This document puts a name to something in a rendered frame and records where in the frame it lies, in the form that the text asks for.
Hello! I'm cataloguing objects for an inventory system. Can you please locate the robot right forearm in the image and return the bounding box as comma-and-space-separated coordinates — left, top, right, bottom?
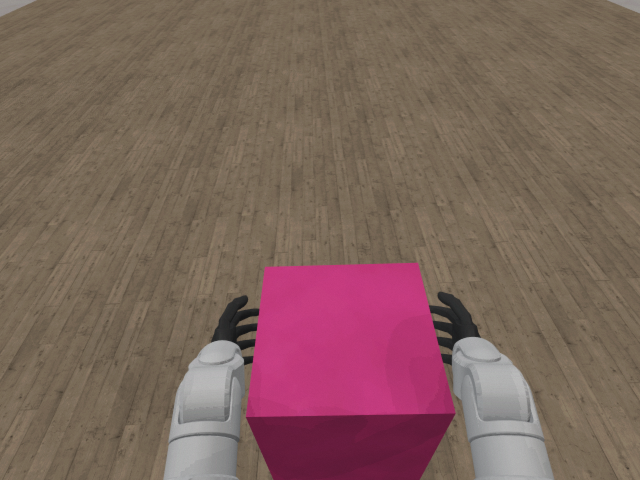
452, 337, 554, 480

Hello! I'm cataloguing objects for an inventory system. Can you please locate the right robot hand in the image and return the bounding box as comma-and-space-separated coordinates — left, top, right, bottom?
429, 292, 481, 366

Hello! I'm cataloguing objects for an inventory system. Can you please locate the robot left forearm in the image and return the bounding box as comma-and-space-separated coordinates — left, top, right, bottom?
163, 340, 245, 480

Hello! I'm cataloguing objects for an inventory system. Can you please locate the left robot hand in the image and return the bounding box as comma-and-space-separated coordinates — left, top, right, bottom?
211, 295, 259, 365

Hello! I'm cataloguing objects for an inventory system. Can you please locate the carton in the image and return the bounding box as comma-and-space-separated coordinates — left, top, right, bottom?
246, 263, 456, 480

